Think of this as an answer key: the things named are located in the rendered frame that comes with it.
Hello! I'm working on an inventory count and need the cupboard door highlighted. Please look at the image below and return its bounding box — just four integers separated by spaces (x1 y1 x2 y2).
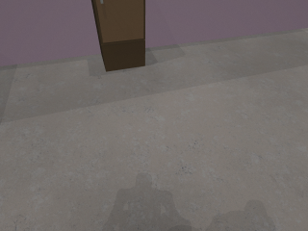
95 0 144 43

